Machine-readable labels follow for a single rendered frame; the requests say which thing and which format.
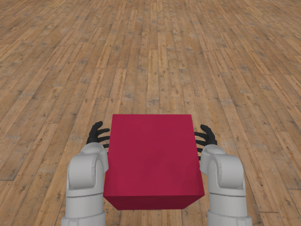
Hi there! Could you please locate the left robot forearm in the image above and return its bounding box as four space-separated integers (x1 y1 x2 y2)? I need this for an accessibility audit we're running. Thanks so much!
61 142 109 226

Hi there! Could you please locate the right robot hand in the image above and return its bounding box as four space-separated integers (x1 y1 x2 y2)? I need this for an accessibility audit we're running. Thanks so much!
194 124 217 160

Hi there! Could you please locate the carton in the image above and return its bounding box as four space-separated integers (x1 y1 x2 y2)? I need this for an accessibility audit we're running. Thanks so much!
103 114 205 210

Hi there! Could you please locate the right robot forearm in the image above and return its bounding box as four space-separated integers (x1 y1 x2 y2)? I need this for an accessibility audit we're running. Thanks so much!
199 144 253 226

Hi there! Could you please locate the left robot hand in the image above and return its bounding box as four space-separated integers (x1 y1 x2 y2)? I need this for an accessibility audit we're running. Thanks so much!
86 121 110 154

